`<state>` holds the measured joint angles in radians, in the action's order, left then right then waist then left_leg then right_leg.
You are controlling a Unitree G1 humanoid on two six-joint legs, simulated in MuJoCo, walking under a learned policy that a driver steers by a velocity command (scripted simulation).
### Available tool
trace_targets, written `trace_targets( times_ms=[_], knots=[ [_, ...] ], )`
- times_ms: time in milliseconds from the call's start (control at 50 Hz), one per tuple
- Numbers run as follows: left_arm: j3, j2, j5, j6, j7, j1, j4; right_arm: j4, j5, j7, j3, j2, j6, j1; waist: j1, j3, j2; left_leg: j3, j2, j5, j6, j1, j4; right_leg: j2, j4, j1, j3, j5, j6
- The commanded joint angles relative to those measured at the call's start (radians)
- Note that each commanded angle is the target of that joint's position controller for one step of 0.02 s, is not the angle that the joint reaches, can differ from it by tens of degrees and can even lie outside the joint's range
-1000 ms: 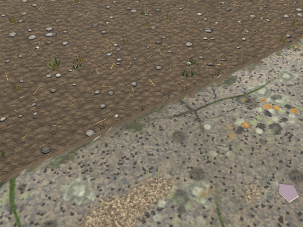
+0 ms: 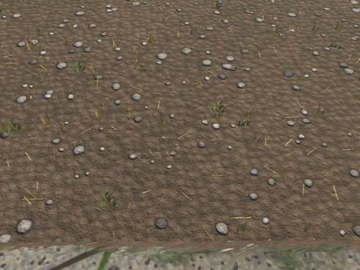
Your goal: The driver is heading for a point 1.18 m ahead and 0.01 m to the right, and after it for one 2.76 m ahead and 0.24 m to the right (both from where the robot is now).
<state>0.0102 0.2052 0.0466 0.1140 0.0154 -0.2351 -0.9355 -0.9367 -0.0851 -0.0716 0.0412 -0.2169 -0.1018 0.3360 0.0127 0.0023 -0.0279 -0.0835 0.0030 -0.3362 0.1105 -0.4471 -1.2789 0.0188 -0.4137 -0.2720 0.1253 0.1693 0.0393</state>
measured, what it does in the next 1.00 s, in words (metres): walks ahead: left foot, then right foot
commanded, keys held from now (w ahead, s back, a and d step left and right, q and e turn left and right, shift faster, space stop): w+q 0.06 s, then w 0.94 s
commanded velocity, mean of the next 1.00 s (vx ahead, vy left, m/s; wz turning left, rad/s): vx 0.50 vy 0.00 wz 0.17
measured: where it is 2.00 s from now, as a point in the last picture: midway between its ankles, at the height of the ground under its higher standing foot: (167, 161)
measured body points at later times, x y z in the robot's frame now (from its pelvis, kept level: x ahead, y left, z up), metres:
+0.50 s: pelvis +0.27 +0.08 +0.00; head +0.28 +0.09 +0.45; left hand +0.25 +0.31 -0.15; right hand +0.39 -0.16 -0.13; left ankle +0.30 +0.17 -0.74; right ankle +0.17 -0.09 -0.64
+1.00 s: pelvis +0.53 +0.06 -0.01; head +0.54 +0.06 +0.44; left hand +0.52 +0.31 -0.15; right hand +0.65 -0.16 -0.15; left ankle +0.47 +0.20 -0.64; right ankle +0.54 -0.01 -0.74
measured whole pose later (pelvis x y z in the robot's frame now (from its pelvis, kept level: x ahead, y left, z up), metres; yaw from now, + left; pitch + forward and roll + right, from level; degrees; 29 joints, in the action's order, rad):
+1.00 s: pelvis +0.53 +0.06 -0.01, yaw +8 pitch +1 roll -1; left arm -0.05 0.19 0.07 0.13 -0.02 -0.35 -0.95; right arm -0.91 -0.09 -0.04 0.04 -0.20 -0.10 0.27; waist 0.03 0.01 -0.02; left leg -0.08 0.00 -0.30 0.11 -0.53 -1.28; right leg 0.05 -0.61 -0.29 0.08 0.33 0.09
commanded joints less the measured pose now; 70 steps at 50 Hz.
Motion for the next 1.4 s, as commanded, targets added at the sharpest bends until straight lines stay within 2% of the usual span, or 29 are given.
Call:
trace_targets(
  times_ms=[20, 100, 200, 320, 360, 380, 400, 420, 440, 480, 520, 700, 780, 840, 860, 880, 900, 920, 940, 1000, 1100, 1160, 1180, 1260, 1300, 1340, 1360, 1380, 1400],
  knots=[
    [0.012, -0.026, -0.008, 0.026, 0.023, 0.013, 0.030, 0.079, 0.002, 0.003, -0.014, 0.022, 0.010, -0.049, -0.028, -0.006, 0.063, -0.042, -0.148, 0.022, 0.002, -0.155, 0.045, -0.307, 0.327, 0.113, -0.242, -0.166, 0.199],
    [-0.006, 0.041, 0.035, 0.046, 0.018, -0.116, -0.035, 0.112, 0.028, -0.028, -0.029, 0.028, 0.016, -0.156, 0.012, -0.041, 0.053, 0.041, -0.163, 0.209, -0.028, -0.196, 0.353, -0.263, 0.360, 0.127, -0.045, -0.322, 0.210],
    [-0.018, 0.097, 0.025, 0.044, -0.043, -0.172, -0.068, 0.149, 0.024, -0.015, -0.023, -0.014, 0.053, -0.250, 0.002, -0.067, 0.083, 0.056, -0.115, 0.333, -0.031, -0.142, 0.556, -0.278, 0.316, 0.190, 0.006, -0.470, 0.205],
    [-0.044, 0.130, 0.015, -0.015, -0.038, -0.276, -0.105, 0.180, 0.027, 0.010, -0.002, -0.045, 0.041, -0.367, 0.020, -0.083, 0.090, 0.112, -0.036, 0.223, 0.001, -0.104, 0.776, -0.329, 0.216, 0.443, 0.013, -0.462, 0.174],
    [-0.051, 0.142, 0.030, -0.020, -0.035, -0.260, -0.088, 0.151, 0.056, 0.026, 0.028, -0.104, 0.016, -0.240, -0.045, 0.015, 0.107, 0.129, 0.022, 0.327, 0.056, 0.250, 0.736, -0.264, 0.023, 0.282, 0.093, -0.704, 0.121],
    [-0.027, 0.055, 0.033, -0.010, -0.043, -0.339, -0.078, 0.088, 0.063, 0.036, 0.039, -0.136, 0.008, -0.019, -0.077, 0.229, -0.018, -0.021, -0.075, 0.412, 0.161, 0.710, 0.643, -0.166, -0.257, -0.025, 0.135, -0.556, 0.045],
    [-0.003, 0.024, 0.043, 0.005, -0.076, -0.307, -0.049, 0.019, 0.056, 0.057, 0.056, -0.202, 0.021, 0.269, -0.190, 0.363, -0.138, -0.411, -0.279, 0.346, 0.295, 0.978, 0.829, -0.047, -0.511, -0.263, 0.067, 0.105, -0.007],
    [-0.026, 0.059, 0.013, 0.005, -0.103, -0.149, -0.019, -0.042, 0.014, 0.063, 0.061, -0.195, 0.012, 0.364, -0.235, 0.243, -0.084, -0.534, -0.325, 0.277, 0.264, 0.957, 0.973, -0.015, -0.742, -0.442, -0.104, 0.371, 0.024],
    [-0.037, 0.074, -0.002, 0.015, -0.097, -0.047, 0.011, -0.034, 0.016, 0.074, 0.075, -0.208, -0.008, 0.255, -0.200, 0.057, -0.069, -0.426, -0.303, 0.189, 0.193, 0.775, 1.007, -0.080, -0.823, -0.544, -0.177, 0.323, 0.053],
    [-0.052, 0.072, 0.034, 0.014, -0.055, -0.051, 0.013, -0.014, 0.046, 0.076, 0.030, -0.054, -0.010, 0.078, -0.090, -0.001, -0.061, -0.258, -0.252, 0.160, 0.163, 0.466, 1.058, -0.152, -0.810, -0.406, -0.187, 0.226, 0.083],
    [-0.034, -0.025, 0.036, -0.003, -0.045, -0.075, 0.020, 0.002, 0.041, 0.071, -0.002, 0.033, -0.006, 0.015, -0.013, -0.030, -0.025, -0.191, -0.241, 0.230, 0.161, 0.286, 1.125, -0.168, -0.756, -0.305, -0.186, 0.160, 0.077],
    [-0.046, 0.037, 0.037, -0.026, -0.081, 0.046, 0.092, -0.038, -0.006, 0.000, -0.008, -0.065, -0.030, 0.113, 0.011, -0.052, -0.025, 0.004, -0.200, 0.493, 0.153, 0.137, 1.058, -0.107, -0.448, -0.197, -0.144, -0.291, 0.007],
    [-0.071, 0.084, 0.027, -0.013, -0.048, 0.148, 0.152, -0.067, 0.003, 0.031, -0.016, -0.043, -0.031, 0.178, -0.017, -0.059, -0.038, -0.035, -0.256, 0.571, 0.118, 0.406, 0.937, -0.101, -0.368, -0.300, -0.128, -0.043, 0.040],
    [-0.112, 0.133, -0.004, 0.011, -0.039, -0.072, 0.100, -0.055, 0.009, 0.034, 0.006, -0.104, -0.030, 0.127, 0.083, 0.012, 0.022, 0.064, -0.139, 0.749, 0.067, 0.236, 0.624, -0.005, -0.262, 0.154, -0.019, -0.075, 0.093],
    [-0.123, 0.175, -0.002, 0.024, -0.030, -0.231, 0.063, -0.059, 0.003, 0.019, -0.001, -0.056, -0.030, 0.196, 0.107, 0.153, 0.169, 0.107, -0.025, 0.469, 0.013, 0.068, 0.308, -0.090, -0.205, 0.448, -0.172, -0.194, 0.219],
    [-0.103, 0.176, 0.012, 0.022, -0.038, -0.369, 0.047, -0.049, -0.017, -0.002, -0.033, 0.065, -0.034, 0.295, 0.115, 0.332, 0.354, 0.065, 0.139, -0.319, -0.041, -0.198, -0.061, -0.348, -0.048, 0.717, -0.665, -0.250, 0.466],
    [-0.099, 0.139, 0.058, 0.043, -0.045, -0.429, -0.007, 0.057, 0.024, -0.007, -0.008, -0.002, -0.038, 0.010, 0.190, 0.061, 0.223, -0.091, 0.118, -0.275, 0.001, -0.478, -0.170, -0.374, 0.083, 0.574, -0.829, -0.051, 0.407],
    [-0.103, 0.148, 0.034, 0.055, -0.046, -0.285, 0.001, 0.096, 0.037, 0.012, -0.001, -0.019, -0.035, -0.087, 0.124, -0.078, 0.113, -0.105, 0.029, -0.132, 0.016, -0.529, -0.178, -0.406, 0.087, 0.380, -0.752, 0.031, 0.360],
    [-0.082, 0.079, 0.017, 0.042, -0.044, -0.183, 0.009, 0.085, 0.023, 0.033, 0.006, -0.036, -0.026, -0.074, 0.063, -0.038, -0.004, -0.083, -0.027, -0.036, 0.011, -0.415, -0.161, -0.377, 0.079, 0.237, -0.655, -0.006, 0.343],
    [-0.024, -0.073, 0.025, 0.020, -0.023, -0.088, 0.033, 0.088, -0.031, 0.040, -0.021, 0.062, 0.013, -0.054, -0.028, -0.048, 0.025, -0.050, -0.104, 0.176, -0.004, -0.278, 0.093, -0.237, 0.137, -0.014, -0.395, 0.012, 0.253],
    [-0.014, -0.027, 0.022, 0.061, -0.002, -0.284, -0.033, 0.152, -0.011, 0.014, -0.027, 0.017, -0.002, -0.215, 0.056, -0.018, 0.028, 0.026, -0.106, 0.827, -0.062, -0.231, 0.607, -0.097, -0.034, -0.042, -0.208, -0.045, 0.184],
    [-0.011, 0.026, 0.014, 0.044, -0.054, -0.335, -0.061, 0.182, -0.007, 0.013, -0.032, 0.003, 0.032, -0.298, 0.046, -0.089, 0.063, 0.086, -0.071, 0.756, -0.072, -0.001, 0.672, -0.149, -0.014, -0.239, -0.273, 0.091, 0.212],
    [-0.067, 0.144, -0.127, 0.023, -0.002, -0.249, -0.032, 0.240, 0.156, 0.030, 0.000, -0.077, 0.010, -0.419, 0.061, -0.100, 0.038, 0.061, -0.026, 0.703, -0.055, 0.001, 0.719, -0.172, -0.051, -0.218, -0.315, 0.093, 0.166],
    [-0.059, 0.058, -0.083, -0.026, 0.034, -0.374, -0.081, 0.257, 0.131, -0.005, -0.019, -0.006, -0.007, -0.512, 0.131, -0.097, 0.064, 0.024, -0.060, 0.648, -0.035, -0.186, 0.886, -0.193, -0.273, 0.128, -0.349, 0.091, 0.145],
    [-0.063, 0.041, -0.072, -0.049, 0.030, -0.367, -0.089, 0.228, 0.128, -0.021, -0.017, -0.006, -0.012, -0.455, 0.100, -0.081, 0.055, 0.049, -0.060, 0.624, -0.014, -0.081, 0.980, -0.173, -0.391, 0.151, -0.337, -0.004, 0.138],
    [-0.064, 0.014, -0.060, -0.041, 0.003, -0.339, -0.089, 0.102, 0.107, -0.005, 0.019, -0.057, -0.008, -0.098, -0.056, 0.062, -0.012, 0.085, -0.063, 0.726, 0.035, 0.454, 0.918, -0.076, -0.772, -0.138, -0.250, -0.031, 0.111],
    [-0.047, -0.059, -0.066, -0.015, -0.017, -0.378, -0.089, 0.047, 0.085, 0.007, 0.035, -0.122, -0.002, 0.107, -0.127, 0.223, -0.206, -0.067, -0.266, 1.134, 0.141, 0.869, 0.662, 0.025, -1.179, -0.485, -0.200, 0.517, 0.052],
    [-0.045, 0.023, -0.092, 0.009, -0.023, -0.415, -0.053, 0.031, 0.102, 0.019, 0.042, -0.158, 0.014, 0.188, -0.143, 0.370, -0.220, -0.267, -0.383, 1.066, 0.233, 1.023, 0.618, 0.000, -1.356, -0.653, -0.271, 0.600, 0.030],
    [-0.062, 0.079, -0.121, 0.037, -0.024, -0.301, 0.009, 0.061, 0.106, 0.042, 0.051, -0.177, 0.023, 0.132, -0.149, 0.359, -0.179, -0.341, -0.422, 0.582, 0.292, 0.970, 0.751, -0.037, -1.243, -0.762, -0.340, 0.397, 0.022]
  ],
)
